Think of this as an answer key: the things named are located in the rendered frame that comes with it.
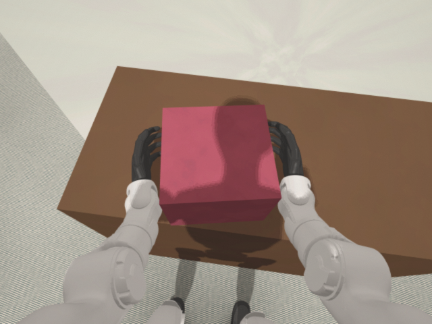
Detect robot left upper arm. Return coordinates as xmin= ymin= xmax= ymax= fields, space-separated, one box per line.
xmin=16 ymin=246 xmax=146 ymax=324

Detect pedestal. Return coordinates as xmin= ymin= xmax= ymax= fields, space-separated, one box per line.
xmin=57 ymin=66 xmax=432 ymax=277

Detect robot right upper arm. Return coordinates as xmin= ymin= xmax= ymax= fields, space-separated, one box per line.
xmin=304 ymin=238 xmax=432 ymax=324

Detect left robot hand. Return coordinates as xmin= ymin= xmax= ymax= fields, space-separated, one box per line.
xmin=132 ymin=126 xmax=162 ymax=182

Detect left robot forearm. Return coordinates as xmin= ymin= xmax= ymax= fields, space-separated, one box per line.
xmin=63 ymin=180 xmax=162 ymax=303

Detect robot left foot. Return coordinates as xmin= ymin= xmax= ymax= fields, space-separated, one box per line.
xmin=171 ymin=297 xmax=185 ymax=313

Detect right robot hand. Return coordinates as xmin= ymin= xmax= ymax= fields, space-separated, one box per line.
xmin=268 ymin=121 xmax=304 ymax=177

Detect right robot forearm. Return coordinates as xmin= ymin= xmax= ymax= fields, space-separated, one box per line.
xmin=278 ymin=175 xmax=392 ymax=292

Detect left robot thigh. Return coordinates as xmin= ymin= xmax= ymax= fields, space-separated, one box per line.
xmin=146 ymin=305 xmax=185 ymax=324

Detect carton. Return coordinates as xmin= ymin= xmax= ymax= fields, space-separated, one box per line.
xmin=159 ymin=105 xmax=281 ymax=225

